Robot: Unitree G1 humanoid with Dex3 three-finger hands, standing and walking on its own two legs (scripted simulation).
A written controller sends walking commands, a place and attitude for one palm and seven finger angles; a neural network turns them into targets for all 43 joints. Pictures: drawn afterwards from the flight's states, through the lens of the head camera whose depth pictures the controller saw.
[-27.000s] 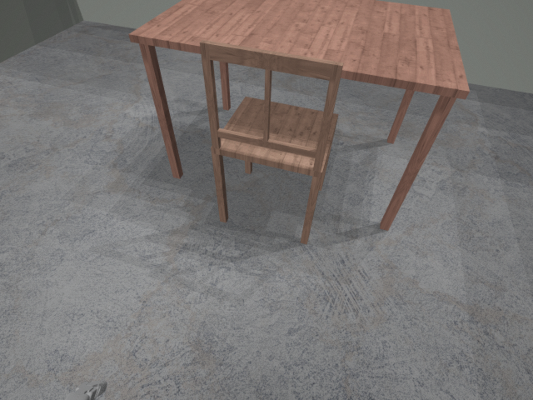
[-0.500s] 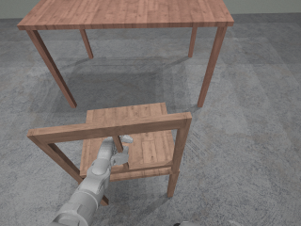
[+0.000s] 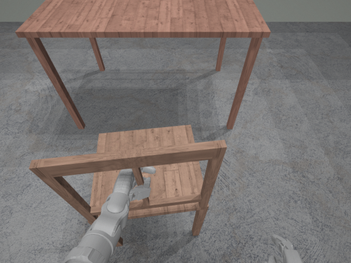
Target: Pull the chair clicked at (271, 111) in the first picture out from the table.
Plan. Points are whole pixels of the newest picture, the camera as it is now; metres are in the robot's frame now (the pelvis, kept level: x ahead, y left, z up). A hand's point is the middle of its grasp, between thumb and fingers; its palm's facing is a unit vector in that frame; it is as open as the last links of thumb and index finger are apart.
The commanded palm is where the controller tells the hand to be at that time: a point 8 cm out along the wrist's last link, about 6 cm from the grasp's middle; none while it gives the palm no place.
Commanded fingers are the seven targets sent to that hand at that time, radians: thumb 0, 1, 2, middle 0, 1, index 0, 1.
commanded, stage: stop walking, hand still on the chair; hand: left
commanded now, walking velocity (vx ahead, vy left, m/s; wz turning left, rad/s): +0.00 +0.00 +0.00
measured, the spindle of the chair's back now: (141, 186) +0.33 +0.11 -0.10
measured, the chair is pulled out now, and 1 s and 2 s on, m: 0.56 0.56 0.56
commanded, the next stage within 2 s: open the thumb and straighten the fingers in 0.12 s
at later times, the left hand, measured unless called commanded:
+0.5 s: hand (144, 186) +0.31 +0.09 -0.05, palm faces -0.15 -0.98 -0.16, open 8.8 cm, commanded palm +0.29 +0.15 -0.04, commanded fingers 0.00 -0.55 0.20 -0.38 -1.09 -0.38 -1.09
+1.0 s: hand (134, 181) +0.32 +0.12 -0.06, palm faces -0.10 -0.98 -0.16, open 17.2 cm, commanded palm +0.30 +0.16 -0.04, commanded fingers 0.00 -0.55 0.20 0.00 0.00 0.00 0.00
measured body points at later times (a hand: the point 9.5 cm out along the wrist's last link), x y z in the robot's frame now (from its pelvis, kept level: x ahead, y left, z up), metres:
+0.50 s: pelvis +0.00 +0.01 -0.01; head +0.05 +0.01 +0.44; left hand +0.31 +0.15 -0.04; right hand +0.09 -0.25 -0.12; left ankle -0.07 +0.14 -0.74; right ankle +0.06 -0.13 -0.74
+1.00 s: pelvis +0.01 +0.01 -0.02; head +0.06 +0.00 +0.42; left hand +0.33 +0.17 -0.04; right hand +0.13 -0.24 -0.13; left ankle -0.07 +0.14 -0.74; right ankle +0.06 -0.13 -0.74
